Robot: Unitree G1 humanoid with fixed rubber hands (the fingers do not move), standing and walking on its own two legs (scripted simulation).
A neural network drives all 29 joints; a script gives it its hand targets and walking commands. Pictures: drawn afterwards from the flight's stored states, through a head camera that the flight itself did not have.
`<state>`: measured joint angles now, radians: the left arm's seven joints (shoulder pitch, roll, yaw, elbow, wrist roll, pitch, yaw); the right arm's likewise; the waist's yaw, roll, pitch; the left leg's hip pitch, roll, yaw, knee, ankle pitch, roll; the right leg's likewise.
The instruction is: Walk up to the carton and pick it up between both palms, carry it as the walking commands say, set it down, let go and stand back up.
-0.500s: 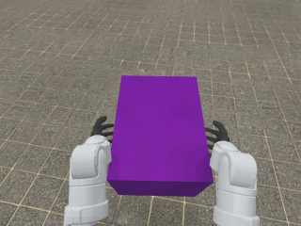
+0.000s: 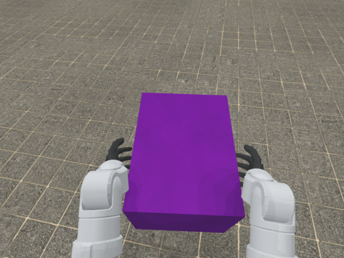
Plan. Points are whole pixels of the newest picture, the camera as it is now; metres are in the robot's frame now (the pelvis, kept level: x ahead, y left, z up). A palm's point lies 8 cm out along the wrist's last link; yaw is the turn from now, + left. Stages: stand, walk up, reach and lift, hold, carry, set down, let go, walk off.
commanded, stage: carry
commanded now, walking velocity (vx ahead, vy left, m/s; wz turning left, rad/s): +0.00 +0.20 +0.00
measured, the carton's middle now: (182, 161) +0.36 -0.01 +0.01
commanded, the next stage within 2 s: none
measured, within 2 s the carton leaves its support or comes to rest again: neither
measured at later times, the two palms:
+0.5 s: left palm (27, 216) +0.20 +0.29 +0.07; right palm (182, 211) +0.21 -0.01 +0.07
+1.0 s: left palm out of the picture +0.07 +0.24 +0.05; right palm out of the picture -0.05 -0.03 +0.06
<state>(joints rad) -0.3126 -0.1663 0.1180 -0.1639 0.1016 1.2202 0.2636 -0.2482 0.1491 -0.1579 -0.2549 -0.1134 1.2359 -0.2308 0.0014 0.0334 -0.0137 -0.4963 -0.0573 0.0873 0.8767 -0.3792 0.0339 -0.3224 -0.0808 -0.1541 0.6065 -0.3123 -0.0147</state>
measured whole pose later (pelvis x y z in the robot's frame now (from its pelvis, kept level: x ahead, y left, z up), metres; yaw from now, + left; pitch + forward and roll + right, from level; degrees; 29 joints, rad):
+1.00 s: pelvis -0.27 +0.23 -0.01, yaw -21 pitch +3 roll +2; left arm -0.34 -0.17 0.17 -0.22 0.19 1.18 0.17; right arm -0.33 0.17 -0.16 -0.25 -0.06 1.20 -0.30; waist -0.05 -0.07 0.07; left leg -0.29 0.00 0.06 0.62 -0.38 -0.01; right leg -0.63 0.01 0.04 0.72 -0.27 0.02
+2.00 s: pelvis -0.65 +0.40 -0.01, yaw -54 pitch +1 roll +1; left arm -0.35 -0.18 0.16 -0.12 0.09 1.22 0.30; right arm -0.31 0.16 -0.21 -0.19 -0.09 1.22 -0.25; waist -0.03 -0.01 0.06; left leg -0.54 0.01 0.06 1.08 -0.39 -0.05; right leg -0.49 0.01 0.02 0.54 -0.07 -0.02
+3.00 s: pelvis -0.83 +0.56 +0.00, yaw -64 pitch +0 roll +0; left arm -0.29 -0.16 0.13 -0.12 0.12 1.27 0.29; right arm -0.31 0.16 -0.19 -0.08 -0.14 1.22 -0.19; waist 0.03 -0.02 -0.11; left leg -0.39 0.06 0.09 0.53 -0.22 -0.01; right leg -0.35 -0.01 -0.09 0.52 -0.19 -0.04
